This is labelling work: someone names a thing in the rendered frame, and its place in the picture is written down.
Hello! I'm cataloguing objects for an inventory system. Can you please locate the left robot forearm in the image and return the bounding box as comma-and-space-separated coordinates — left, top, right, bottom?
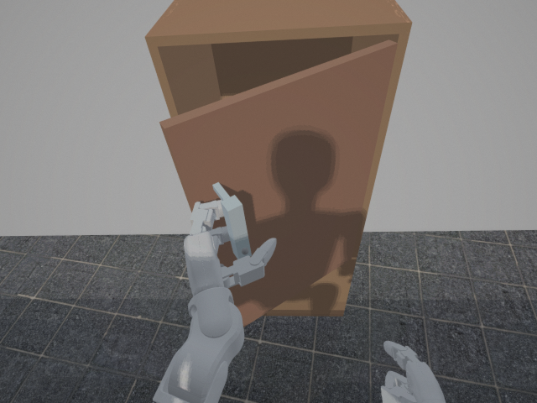
153, 287, 244, 403

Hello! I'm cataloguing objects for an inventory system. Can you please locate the left robot hand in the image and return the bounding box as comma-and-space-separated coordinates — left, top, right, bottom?
184, 200, 277, 297

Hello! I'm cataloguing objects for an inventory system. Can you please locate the right robot hand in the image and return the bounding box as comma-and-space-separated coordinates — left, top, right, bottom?
381, 341, 446, 403

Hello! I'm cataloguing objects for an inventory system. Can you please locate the cupboard door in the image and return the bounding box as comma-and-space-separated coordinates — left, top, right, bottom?
159, 40, 398, 327

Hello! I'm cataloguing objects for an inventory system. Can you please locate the handle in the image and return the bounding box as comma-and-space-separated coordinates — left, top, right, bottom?
212, 182, 252, 259

